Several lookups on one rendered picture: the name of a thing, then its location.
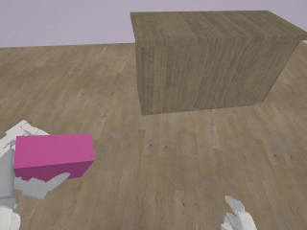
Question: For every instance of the left robot hand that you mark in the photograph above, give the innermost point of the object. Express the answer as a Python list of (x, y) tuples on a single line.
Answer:
[(35, 188)]

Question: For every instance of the left robot forearm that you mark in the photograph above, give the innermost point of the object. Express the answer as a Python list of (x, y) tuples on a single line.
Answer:
[(9, 217)]

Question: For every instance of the sponge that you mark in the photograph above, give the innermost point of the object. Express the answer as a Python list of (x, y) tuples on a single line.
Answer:
[(45, 156)]

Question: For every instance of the right robot hand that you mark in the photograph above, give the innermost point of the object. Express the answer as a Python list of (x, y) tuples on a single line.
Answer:
[(243, 219)]

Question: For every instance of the table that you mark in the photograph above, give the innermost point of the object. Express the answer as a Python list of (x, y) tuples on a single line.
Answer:
[(200, 60)]

